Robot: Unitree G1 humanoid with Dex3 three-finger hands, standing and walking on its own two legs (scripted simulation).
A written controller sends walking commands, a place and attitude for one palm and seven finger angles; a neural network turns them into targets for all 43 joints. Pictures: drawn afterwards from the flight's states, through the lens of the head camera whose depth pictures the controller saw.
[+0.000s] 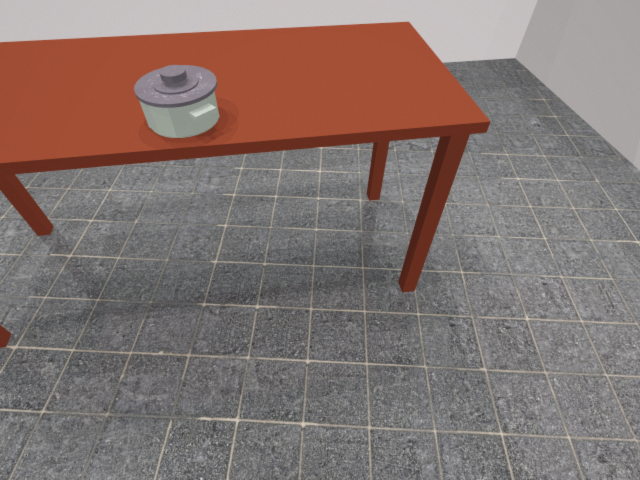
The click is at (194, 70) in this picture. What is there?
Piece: lid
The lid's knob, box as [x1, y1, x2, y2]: [159, 65, 186, 82]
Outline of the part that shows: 159,71 161,79 165,82 178,82 186,77 184,67 180,65 165,66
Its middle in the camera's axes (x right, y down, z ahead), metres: -0.32 -0.35 +0.82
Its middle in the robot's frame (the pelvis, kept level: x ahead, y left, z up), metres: +0.85 +0.36 +0.08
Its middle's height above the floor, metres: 0.86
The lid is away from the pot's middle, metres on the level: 0.00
